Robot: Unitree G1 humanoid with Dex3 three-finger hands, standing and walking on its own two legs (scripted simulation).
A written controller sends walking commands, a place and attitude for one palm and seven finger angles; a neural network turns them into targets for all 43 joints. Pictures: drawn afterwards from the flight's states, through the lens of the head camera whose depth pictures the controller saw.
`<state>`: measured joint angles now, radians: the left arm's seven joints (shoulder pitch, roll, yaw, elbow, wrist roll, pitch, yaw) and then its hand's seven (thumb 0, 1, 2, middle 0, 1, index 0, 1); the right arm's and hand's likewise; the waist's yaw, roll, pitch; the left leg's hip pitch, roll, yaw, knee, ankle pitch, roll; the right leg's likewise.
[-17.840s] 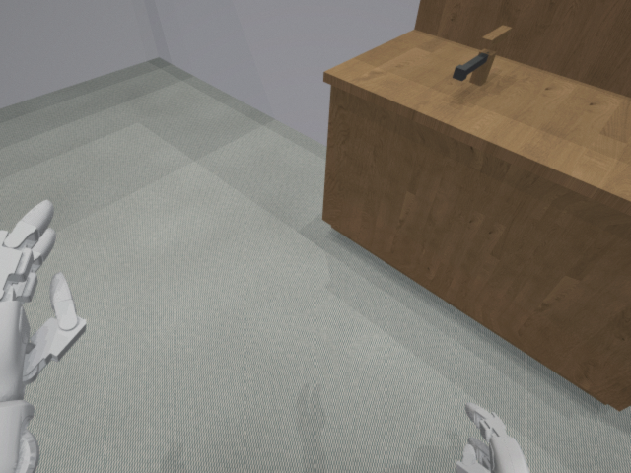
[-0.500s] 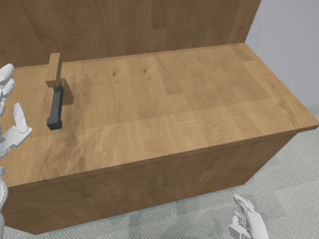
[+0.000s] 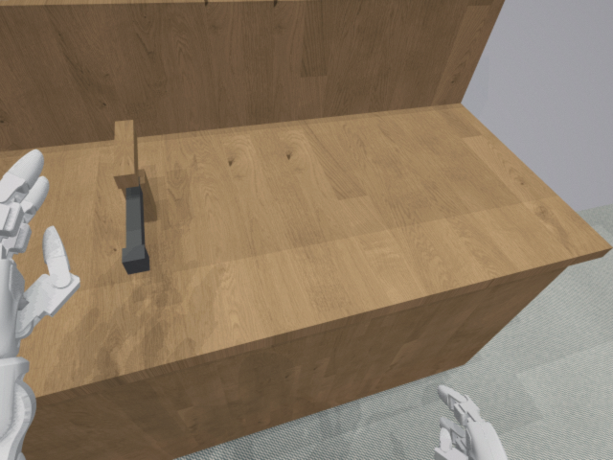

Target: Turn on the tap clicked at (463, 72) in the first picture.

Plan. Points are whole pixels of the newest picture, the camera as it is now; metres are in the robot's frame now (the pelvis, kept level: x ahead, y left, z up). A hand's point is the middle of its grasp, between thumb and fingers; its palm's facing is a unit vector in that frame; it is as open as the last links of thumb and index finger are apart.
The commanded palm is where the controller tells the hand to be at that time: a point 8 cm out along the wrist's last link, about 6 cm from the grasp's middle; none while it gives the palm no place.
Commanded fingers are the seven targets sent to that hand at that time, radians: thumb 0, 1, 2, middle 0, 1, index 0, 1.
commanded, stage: come to a stop and stand still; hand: left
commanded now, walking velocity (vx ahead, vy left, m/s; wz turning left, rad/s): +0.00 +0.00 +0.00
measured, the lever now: (136, 259) +0.34 +0.27 +0.05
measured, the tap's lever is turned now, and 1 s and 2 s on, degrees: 0 0 0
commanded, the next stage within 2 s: look again from close up in 0.28 s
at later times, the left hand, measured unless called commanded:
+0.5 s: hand (70, 277) +0.23 +0.26 +0.16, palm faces +0.40 -0.85 -0.34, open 7.4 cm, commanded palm +0.17 +0.29 +0.18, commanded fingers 0.00 0.90 0.90 -0.20 -0.30 -0.20 -0.30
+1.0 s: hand (100, 289) +0.22 +0.23 +0.17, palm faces +0.41 -0.86 -0.32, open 7.4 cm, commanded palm +0.16 +0.26 +0.18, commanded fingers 0.00 0.90 0.90 -0.20 -0.30 -0.20 -0.30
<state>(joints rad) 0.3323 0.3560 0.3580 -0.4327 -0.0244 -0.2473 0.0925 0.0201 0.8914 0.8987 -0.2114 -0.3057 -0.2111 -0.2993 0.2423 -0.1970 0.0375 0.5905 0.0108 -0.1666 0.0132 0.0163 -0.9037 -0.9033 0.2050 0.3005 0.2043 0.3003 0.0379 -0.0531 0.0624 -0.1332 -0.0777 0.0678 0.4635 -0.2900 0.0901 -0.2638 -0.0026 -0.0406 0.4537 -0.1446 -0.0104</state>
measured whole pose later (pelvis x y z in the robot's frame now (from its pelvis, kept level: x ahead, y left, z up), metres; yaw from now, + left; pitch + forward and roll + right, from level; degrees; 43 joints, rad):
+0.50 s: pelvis +0.02 +0.01 +0.00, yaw +1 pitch -2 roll -2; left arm 0.39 0.36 0.35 -0.48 -0.04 -0.22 0.10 0.02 0.89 0.90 -0.21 -0.31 -0.21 -0.30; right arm 0.19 -0.18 0.03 0.56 0.01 -0.10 0.00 0.01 -0.90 -0.90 0.21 0.30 0.21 0.30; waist 0.03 -0.04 0.08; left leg -0.13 -0.08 0.04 0.47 -0.31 0.08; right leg -0.24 -0.01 -0.06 0.43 -0.15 0.00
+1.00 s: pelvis +0.00 -0.02 +0.00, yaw +0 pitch -2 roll +0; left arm 0.37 0.35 0.34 -0.45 -0.05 -0.21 0.11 0.02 0.89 0.90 -0.21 -0.31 -0.21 -0.30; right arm 0.21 -0.18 0.03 0.57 0.01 -0.10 -0.01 0.01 -0.90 -0.90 0.21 0.30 0.21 0.30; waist 0.04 -0.05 0.07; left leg -0.14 -0.05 0.05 0.43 -0.27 0.06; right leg -0.26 0.02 -0.06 0.40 -0.12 -0.04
